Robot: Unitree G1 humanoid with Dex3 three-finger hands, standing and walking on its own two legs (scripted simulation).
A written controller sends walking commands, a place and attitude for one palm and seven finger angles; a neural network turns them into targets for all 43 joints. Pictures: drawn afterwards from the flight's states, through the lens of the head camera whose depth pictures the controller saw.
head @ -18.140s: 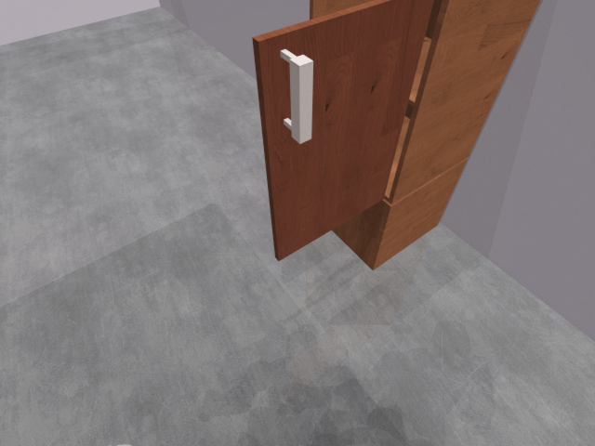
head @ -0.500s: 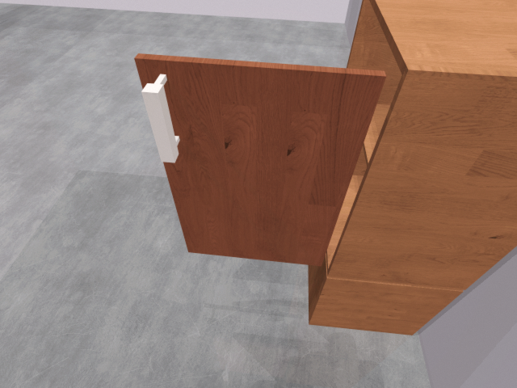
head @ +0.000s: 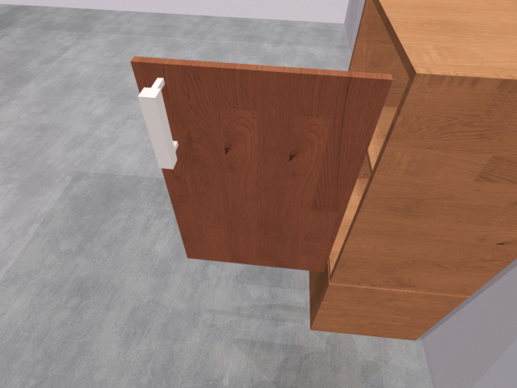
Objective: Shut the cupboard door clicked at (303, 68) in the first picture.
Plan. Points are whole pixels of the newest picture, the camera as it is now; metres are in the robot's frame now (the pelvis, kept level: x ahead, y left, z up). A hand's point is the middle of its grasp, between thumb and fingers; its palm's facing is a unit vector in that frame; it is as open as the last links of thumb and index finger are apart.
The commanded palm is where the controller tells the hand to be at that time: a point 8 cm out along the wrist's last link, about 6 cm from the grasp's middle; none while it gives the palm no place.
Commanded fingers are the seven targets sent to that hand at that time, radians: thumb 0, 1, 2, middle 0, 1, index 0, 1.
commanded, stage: come to a stop and stand still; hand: left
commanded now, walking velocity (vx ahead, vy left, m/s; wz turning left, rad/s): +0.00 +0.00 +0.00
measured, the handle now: (163, 124) +0.49 +0.19 +0.16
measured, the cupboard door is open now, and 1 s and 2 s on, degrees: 89 89 89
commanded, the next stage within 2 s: look again from close up in 0.68 s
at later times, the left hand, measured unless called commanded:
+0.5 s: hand out of the picture +0.06 +0.23 -0.15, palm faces -0.02 -0.95 -0.30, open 7.4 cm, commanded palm none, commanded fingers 0.00 0.90 0.90 -0.20 -0.30 -0.20 -0.30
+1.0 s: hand out of the picture +0.00 +0.23 -0.16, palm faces -0.03 -0.96 -0.26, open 7.4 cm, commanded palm none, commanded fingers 0.00 0.90 0.90 -0.20 -0.30 -0.20 -0.30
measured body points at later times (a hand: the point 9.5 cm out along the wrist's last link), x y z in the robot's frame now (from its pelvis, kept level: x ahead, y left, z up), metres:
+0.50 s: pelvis -0.02 +0.01 +0.01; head -0.02 +0.01 +0.46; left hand +0.06 +0.28 -0.13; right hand +0.07 -0.27 -0.13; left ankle -0.03 +0.08 -0.73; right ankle +0.01 -0.13 -0.73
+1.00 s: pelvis -0.03 +0.02 +0.01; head -0.02 +0.02 +0.46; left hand +0.01 +0.28 -0.14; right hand +0.02 -0.25 -0.14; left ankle -0.03 +0.08 -0.73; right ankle +0.01 -0.13 -0.73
